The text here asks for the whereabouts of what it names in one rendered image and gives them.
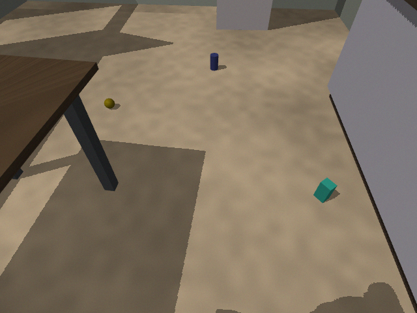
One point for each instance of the table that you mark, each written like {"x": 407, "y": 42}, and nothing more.
{"x": 34, "y": 93}

